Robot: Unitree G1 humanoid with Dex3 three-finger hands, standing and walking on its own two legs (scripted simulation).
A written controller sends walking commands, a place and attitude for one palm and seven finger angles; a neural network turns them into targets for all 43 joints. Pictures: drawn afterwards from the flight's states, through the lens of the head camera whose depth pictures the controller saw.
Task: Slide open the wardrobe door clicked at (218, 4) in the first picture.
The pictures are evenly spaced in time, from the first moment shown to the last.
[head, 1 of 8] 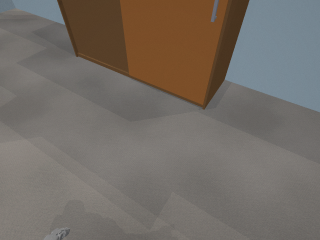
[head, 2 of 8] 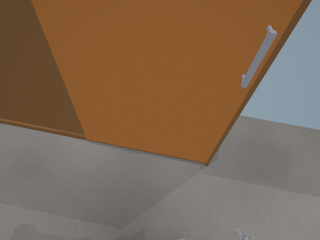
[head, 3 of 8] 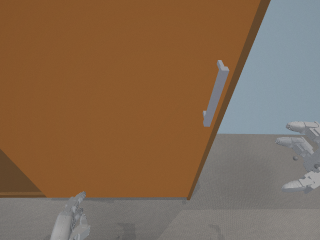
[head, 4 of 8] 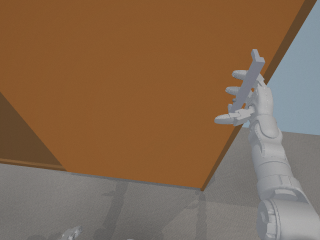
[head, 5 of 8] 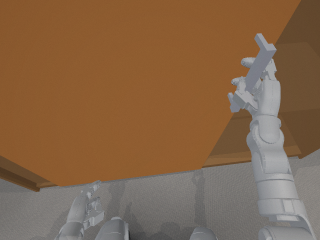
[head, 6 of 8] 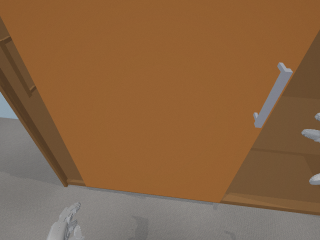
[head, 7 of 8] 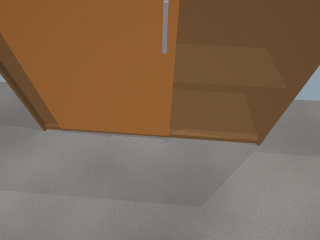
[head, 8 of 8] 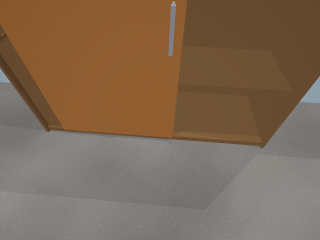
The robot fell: no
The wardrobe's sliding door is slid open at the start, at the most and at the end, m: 0.00 0.68 0.67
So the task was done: yes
